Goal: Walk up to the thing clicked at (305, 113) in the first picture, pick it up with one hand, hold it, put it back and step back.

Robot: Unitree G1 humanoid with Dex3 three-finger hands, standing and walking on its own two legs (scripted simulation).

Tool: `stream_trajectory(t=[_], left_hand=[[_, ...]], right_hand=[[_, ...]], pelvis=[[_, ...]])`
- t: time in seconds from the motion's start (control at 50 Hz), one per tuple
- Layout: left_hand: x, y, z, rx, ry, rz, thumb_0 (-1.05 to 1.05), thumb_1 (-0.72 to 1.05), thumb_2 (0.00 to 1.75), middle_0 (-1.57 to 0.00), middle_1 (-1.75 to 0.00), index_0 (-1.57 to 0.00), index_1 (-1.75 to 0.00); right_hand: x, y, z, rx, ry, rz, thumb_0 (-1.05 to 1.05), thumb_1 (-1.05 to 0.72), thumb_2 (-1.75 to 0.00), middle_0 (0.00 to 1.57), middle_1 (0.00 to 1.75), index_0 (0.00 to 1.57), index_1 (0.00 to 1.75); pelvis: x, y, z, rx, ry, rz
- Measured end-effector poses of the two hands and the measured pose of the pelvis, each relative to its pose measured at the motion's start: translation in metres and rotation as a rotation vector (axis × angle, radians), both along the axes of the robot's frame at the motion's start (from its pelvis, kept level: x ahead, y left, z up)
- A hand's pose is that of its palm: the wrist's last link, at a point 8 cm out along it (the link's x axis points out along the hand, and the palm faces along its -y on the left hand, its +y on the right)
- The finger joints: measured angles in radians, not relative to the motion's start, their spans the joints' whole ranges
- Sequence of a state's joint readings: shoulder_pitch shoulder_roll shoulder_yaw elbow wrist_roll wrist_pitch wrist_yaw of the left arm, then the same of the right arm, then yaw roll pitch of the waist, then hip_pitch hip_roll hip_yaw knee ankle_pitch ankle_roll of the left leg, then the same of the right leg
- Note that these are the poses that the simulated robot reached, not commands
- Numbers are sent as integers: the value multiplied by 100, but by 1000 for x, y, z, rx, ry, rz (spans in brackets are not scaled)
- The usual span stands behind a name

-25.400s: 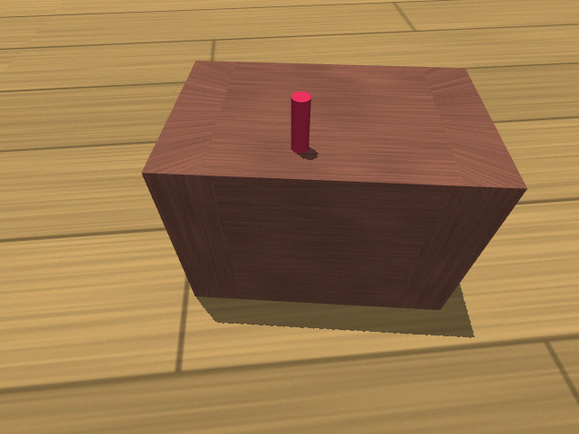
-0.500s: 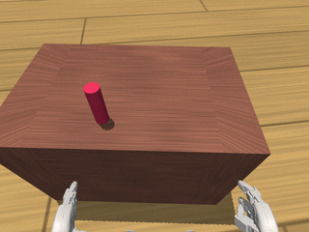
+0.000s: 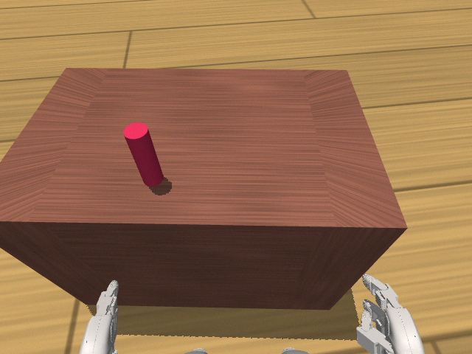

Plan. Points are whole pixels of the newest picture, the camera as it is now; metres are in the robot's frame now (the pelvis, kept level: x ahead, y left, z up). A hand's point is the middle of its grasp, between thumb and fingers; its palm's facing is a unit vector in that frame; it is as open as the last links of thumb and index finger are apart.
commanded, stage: home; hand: left
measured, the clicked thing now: (145, 156) +0.51 +0.21 +0.01
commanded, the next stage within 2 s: stand in 1.34 s
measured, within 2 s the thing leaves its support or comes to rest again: neither
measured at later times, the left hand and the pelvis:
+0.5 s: hand (133, 339) +0.17 +0.19 -0.05, palm faces +0.10 -0.97 -0.23, open 17.6 cm; pelvis +0.00 +0.01 +0.00, yaw +0 degrees
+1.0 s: hand (132, 341) +0.17 +0.19 -0.05, palm faces +0.11 -0.96 -0.24, open 17.5 cm; pelvis +0.00 +0.01 +0.00, yaw +0 degrees
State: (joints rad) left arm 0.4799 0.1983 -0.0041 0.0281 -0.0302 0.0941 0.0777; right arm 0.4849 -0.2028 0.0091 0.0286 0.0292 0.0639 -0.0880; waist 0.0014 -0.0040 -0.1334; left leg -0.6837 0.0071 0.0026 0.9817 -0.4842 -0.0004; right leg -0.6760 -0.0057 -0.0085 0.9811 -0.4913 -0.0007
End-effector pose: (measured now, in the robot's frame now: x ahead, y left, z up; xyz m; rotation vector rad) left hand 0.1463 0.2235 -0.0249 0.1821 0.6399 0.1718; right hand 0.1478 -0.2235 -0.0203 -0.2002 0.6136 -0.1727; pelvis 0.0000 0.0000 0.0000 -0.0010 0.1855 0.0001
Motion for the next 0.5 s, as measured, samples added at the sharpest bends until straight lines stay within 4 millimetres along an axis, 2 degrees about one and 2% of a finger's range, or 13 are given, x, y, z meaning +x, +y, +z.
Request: stream_trajectory(t=[0.16,0.5], left_hand=[[-1,3,0,6,-3,1,-1,-57,3,-5,-4,-5,-5],[2,10,-1,4,-3,1,-1,-56,4,-5,-4,-5,-5]], right_hand=[[-1,-2,1,-13,-6,-10,2,-90,-90,20,30,20,30],[1,7,0,-9,-2,-11,2,-90,-90,20,30,20,30]], pelvis=[[-1,1,0,-1,-1,-2],[1,8,0,-7,-1,-4]])
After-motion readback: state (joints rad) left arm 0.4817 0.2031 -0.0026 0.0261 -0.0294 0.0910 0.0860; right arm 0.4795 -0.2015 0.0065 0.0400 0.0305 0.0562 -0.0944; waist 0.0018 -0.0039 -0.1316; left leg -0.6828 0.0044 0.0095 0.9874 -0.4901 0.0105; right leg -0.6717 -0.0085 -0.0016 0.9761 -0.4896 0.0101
